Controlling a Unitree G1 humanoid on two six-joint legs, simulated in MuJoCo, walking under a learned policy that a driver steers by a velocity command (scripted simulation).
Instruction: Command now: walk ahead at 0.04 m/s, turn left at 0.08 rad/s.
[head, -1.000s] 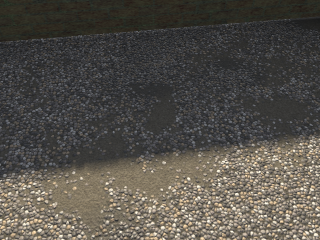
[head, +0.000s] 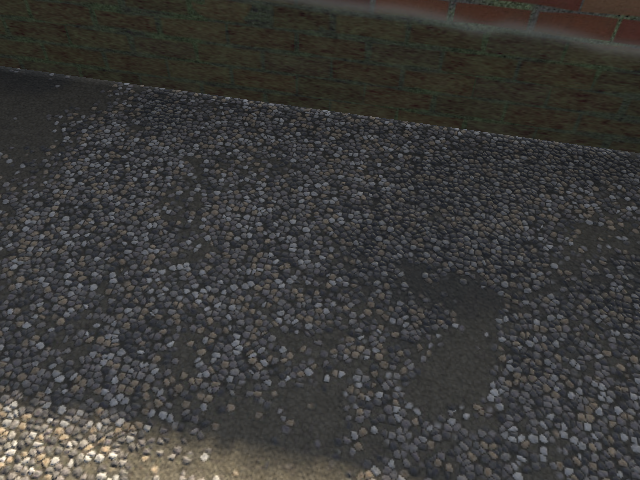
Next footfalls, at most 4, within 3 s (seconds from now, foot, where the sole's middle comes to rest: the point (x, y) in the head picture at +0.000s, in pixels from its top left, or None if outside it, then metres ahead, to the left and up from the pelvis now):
none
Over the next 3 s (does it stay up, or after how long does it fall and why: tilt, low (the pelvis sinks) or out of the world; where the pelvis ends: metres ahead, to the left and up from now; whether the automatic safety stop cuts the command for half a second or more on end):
stays up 0.26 0.00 -0.01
